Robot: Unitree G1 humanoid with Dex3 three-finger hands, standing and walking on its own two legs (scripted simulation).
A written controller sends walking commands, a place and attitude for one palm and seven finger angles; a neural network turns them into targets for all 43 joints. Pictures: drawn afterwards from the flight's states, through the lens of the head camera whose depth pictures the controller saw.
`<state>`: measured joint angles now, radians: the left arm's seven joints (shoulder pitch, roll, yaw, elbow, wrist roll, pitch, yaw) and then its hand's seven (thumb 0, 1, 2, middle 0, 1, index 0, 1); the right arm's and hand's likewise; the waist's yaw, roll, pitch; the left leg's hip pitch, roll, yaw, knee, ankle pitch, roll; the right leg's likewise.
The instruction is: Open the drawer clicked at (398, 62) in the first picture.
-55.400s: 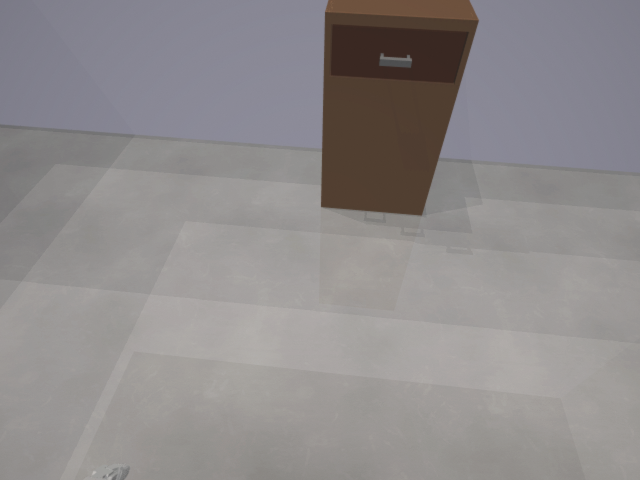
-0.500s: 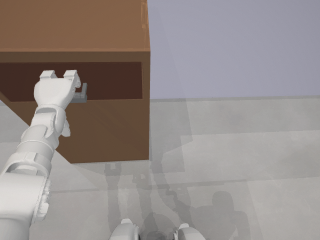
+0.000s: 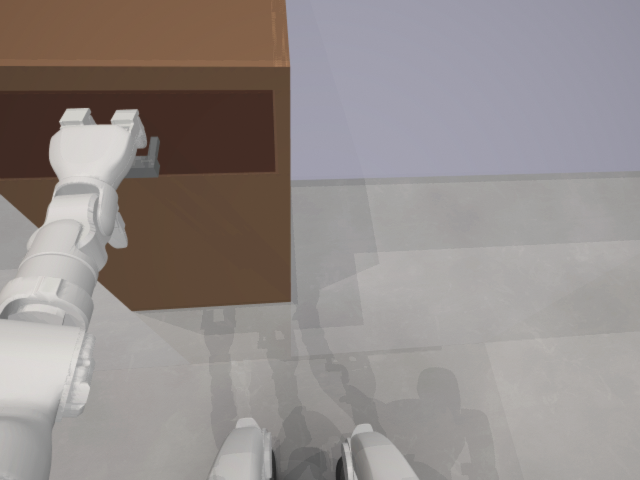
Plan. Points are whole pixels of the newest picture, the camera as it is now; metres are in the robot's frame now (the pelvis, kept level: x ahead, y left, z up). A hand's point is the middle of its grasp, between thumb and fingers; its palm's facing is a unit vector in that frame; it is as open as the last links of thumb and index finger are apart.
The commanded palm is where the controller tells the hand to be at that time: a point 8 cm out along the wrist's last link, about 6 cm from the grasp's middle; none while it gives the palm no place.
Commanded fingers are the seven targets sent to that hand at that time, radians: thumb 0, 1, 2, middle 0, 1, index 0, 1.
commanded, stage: lower the fingers behind the handle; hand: left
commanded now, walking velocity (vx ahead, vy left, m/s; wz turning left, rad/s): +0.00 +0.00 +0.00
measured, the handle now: (120, 155) +0.54 +0.26 +0.02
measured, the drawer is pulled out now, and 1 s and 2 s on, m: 0.00 0.00 0.00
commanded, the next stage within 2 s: lift the fingers back up to retry in 0.12 s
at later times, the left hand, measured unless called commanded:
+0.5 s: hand (111, 180) +0.49 +0.25 +0.03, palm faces -0.07 -0.04 -1.00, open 13.8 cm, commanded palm +0.48 +0.25 +0.10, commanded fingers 0.00 -0.50 0.30 -0.30 -1.20 -0.30 -1.20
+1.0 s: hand (93, 156) +0.49 +0.26 +0.08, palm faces -0.07 -0.04 -1.00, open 13.8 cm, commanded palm +0.47 +0.25 +0.14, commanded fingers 0.00 -0.50 0.30 -0.30 -1.20 -0.30 -1.20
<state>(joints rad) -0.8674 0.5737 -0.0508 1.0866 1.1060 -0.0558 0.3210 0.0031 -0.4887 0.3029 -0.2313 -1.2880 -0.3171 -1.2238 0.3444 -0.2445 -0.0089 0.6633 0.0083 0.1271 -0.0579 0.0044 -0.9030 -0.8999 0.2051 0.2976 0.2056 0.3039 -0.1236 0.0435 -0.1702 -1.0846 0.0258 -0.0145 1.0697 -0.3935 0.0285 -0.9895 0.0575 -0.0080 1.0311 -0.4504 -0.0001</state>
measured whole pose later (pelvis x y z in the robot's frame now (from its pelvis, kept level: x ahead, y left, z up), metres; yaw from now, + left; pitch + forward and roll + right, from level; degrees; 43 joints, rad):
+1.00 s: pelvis +0.05 +0.00 +0.05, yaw +0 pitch +17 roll -2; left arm -0.68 0.52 -0.02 0.93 1.06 -0.08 0.24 0.00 -0.49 0.30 -0.31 -1.20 -0.33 -1.20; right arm 0.32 -0.24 -0.04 0.67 0.02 0.16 -0.04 0.01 -0.90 -0.90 0.21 0.30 0.21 0.30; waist -0.08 0.05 -0.15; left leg -0.74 0.02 0.01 0.82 -0.37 0.03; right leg -0.65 0.05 0.02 0.76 -0.41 0.00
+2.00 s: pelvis +0.03 +0.00 +0.04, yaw +0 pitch +18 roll -2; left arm -0.73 0.53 -0.01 0.98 1.08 -0.09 0.27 0.00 -0.49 0.30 -0.32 -1.20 -0.33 -1.21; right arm 0.35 -0.25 -0.05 0.68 0.01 0.15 -0.04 0.01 -0.90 -0.90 0.20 0.30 0.21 0.30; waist -0.09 0.05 -0.15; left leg -0.80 0.02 0.00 0.85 -0.36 0.03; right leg -0.70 0.05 0.02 0.79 -0.40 0.00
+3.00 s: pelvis +0.04 +0.01 +0.04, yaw +0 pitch +18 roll -3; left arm -0.68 0.58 0.03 0.94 1.07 -0.15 0.25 0.00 -0.49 0.30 -0.32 -1.20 -0.32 -1.20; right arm 0.34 -0.24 -0.05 0.68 0.01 0.16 -0.04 0.00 -0.90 -0.90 0.21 0.30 0.21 0.30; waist -0.09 0.04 -0.15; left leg -0.80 0.02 0.00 0.86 -0.38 0.03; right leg -0.70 0.05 0.02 0.79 -0.41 0.00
